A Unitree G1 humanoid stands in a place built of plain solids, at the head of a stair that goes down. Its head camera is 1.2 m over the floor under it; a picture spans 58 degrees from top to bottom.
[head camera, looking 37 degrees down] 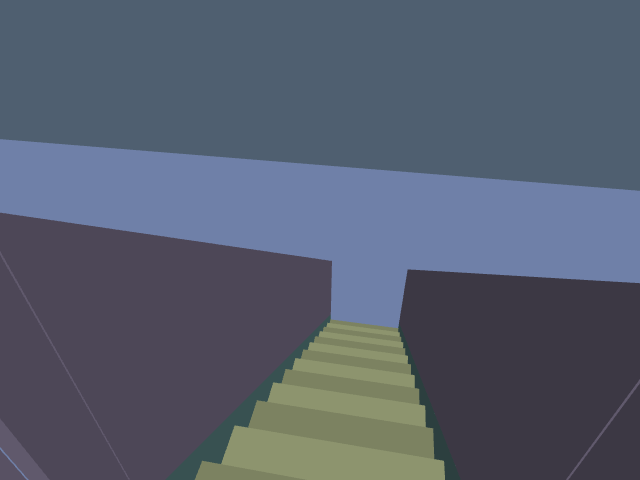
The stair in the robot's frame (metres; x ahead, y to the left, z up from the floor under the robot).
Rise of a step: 0.21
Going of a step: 0.24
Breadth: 0.81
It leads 10 degrees to the right of straight ahead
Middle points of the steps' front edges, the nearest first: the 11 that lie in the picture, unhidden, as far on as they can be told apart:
0.86 -0.06 -0.41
1.10 -0.10 -0.62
1.34 -0.14 -0.83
1.58 -0.19 -1.03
1.82 -0.23 -1.24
2.06 -0.27 -1.45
2.31 -0.31 -1.65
2.55 -0.35 -1.86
2.79 -0.40 -2.07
3.03 -0.44 -2.27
3.27 -0.48 -2.48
